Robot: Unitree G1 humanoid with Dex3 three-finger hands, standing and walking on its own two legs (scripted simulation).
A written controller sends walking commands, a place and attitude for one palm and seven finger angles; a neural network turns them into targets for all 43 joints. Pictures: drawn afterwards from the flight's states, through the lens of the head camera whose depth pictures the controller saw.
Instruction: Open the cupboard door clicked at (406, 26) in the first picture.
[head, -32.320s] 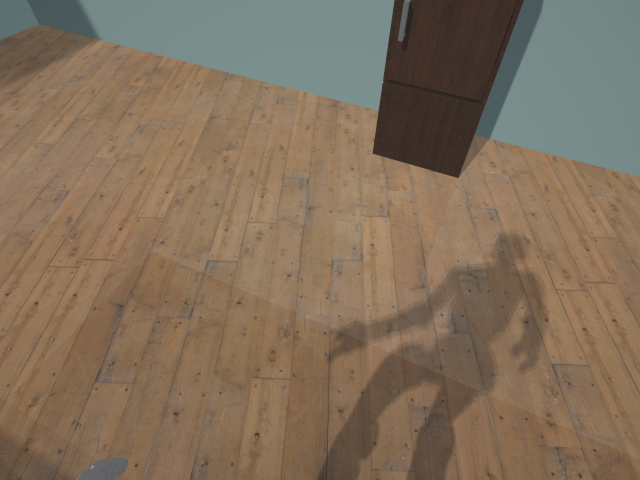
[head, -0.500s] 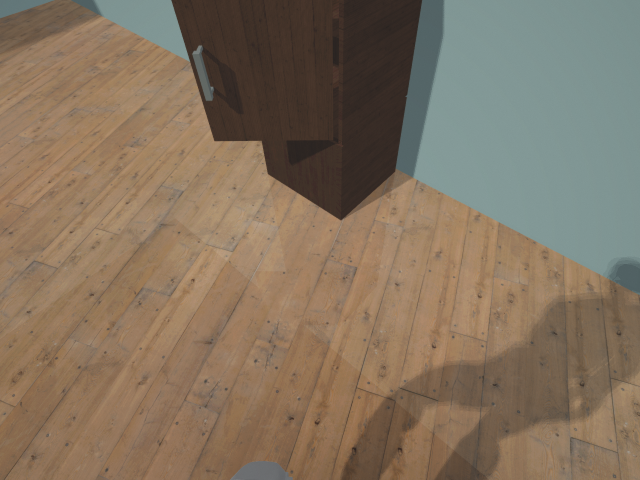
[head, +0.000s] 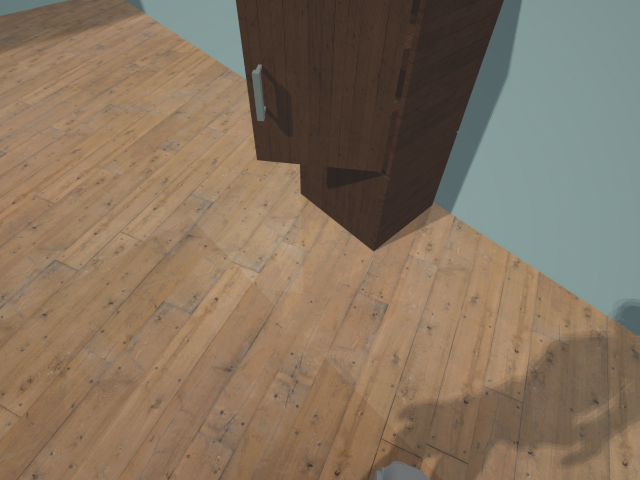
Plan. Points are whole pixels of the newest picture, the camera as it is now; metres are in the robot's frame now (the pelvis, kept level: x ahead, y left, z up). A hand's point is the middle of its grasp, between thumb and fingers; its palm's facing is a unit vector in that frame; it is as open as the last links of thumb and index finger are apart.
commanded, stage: take the last steps up to it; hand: left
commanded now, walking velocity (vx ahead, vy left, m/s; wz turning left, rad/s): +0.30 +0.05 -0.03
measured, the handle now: (260, 93) +1.04 +0.25 -0.09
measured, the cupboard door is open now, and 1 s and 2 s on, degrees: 40 40 40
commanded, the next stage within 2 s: come to a stop and stand still in 0.98 s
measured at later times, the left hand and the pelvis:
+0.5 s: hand (222, 430) +0.21 +0.17 -0.16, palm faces +0.09 -0.97 -0.22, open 7.1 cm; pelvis +0.18 -0.02 +0.01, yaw +1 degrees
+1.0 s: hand (214, 297) +0.43 +0.24 -0.17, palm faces +0.04 -0.98 -0.19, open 7.3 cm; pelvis +0.37 +0.06 +0.00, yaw -1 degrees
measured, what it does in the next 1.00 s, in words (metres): walks ahead: right foot, then left foot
